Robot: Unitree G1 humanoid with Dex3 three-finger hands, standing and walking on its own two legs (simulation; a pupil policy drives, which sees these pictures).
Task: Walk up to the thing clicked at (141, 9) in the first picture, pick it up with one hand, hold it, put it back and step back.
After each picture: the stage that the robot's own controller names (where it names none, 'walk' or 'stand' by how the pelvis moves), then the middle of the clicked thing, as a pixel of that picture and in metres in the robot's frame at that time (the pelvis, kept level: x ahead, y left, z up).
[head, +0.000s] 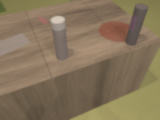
stand; (135, 26) +0.83 -0.30 -0.05
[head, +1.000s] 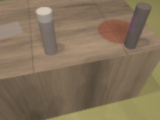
sink last; (136, 28) +0.73 -0.26 -0.01
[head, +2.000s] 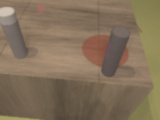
rise first; (113, 54) +0.53 -0.07 -0.01
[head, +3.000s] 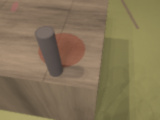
stand; (51, 54) +0.50 +0.20 -0.02
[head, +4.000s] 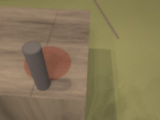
stand; (38, 68) +0.48 +0.21 -0.04
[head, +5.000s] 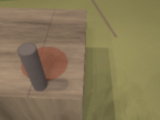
stand; (34, 69) +0.48 +0.22 -0.05
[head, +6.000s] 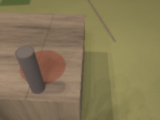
stand; (32, 72) +0.48 +0.24 -0.05
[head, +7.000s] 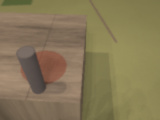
stand; (33, 72) +0.48 +0.24 -0.05
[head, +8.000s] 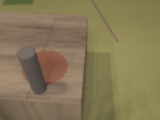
stand; (33, 73) +0.47 +0.23 -0.05
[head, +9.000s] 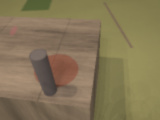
rise first; (44, 74) +0.48 +0.22 -0.05
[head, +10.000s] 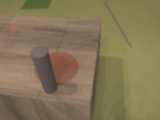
go down; (45, 72) +0.49 +0.21 -0.04
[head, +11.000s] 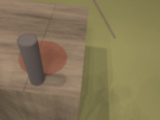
go down; (33, 62) +0.50 +0.20 -0.03
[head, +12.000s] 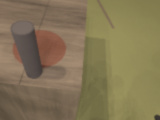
go down; (29, 53) +0.49 +0.20 +0.01
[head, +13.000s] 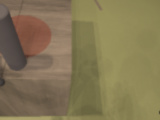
close in; (8, 42) +0.49 +0.21 +0.04
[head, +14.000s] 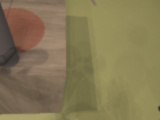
close; out of the picture +0.50 +0.21 +0.06
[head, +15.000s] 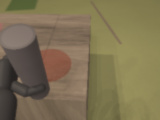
lift; (31, 69) +0.32 +0.15 +0.18
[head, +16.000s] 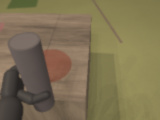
hold; (36, 77) +0.32 +0.15 +0.15
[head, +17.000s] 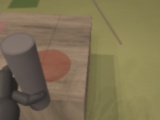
hold; (31, 78) +0.31 +0.16 +0.15
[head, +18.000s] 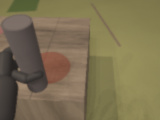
crouch; (29, 59) +0.37 +0.17 +0.17
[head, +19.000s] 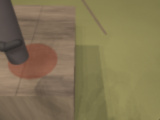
lower; (7, 28) +0.46 +0.20 +0.19
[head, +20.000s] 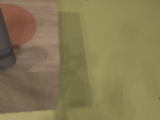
lower; out of the picture +0.50 +0.20 +0.06
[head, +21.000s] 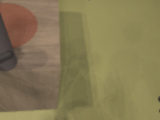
lower; out of the picture +0.48 +0.20 +0.06
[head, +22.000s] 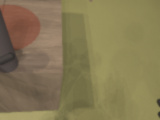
lower; out of the picture +0.48 +0.20 +0.06
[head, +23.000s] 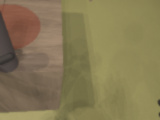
lower; out of the picture +0.48 +0.20 +0.06
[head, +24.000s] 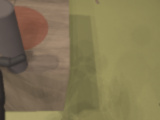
open; (9, 43) +0.47 +0.19 +0.06
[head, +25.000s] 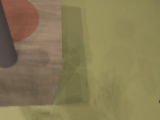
rise; out of the picture +0.47 +0.20 +0.07
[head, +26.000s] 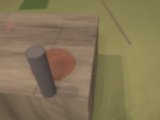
sink last; (43, 74) +0.45 +0.20 +0.01
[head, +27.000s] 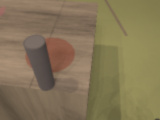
stand; (41, 66) +0.45 +0.19 +0.02
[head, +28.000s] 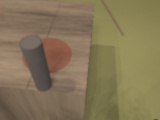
stand; (38, 66) +0.44 +0.19 +0.02
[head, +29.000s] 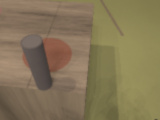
stand; (39, 65) +0.45 +0.19 +0.02
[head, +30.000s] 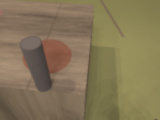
stand; (38, 67) +0.45 +0.19 +0.02
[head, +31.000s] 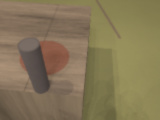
stand; (36, 68) +0.44 +0.19 +0.02
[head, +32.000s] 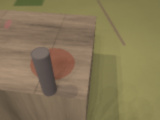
stand; (45, 74) +0.47 +0.19 -0.04
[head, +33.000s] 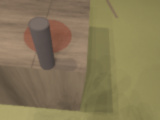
walk; (43, 47) +0.52 +0.16 -0.03
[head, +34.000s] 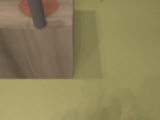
walk; (35, 6) +0.78 +0.27 -0.02
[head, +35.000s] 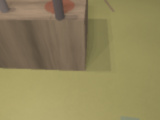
stand; (57, 2) +1.08 +0.22 -0.03
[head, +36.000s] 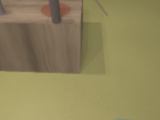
stand; (54, 6) +1.08 +0.23 -0.05
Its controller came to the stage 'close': yes
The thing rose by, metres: 0.22
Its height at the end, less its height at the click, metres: +0.00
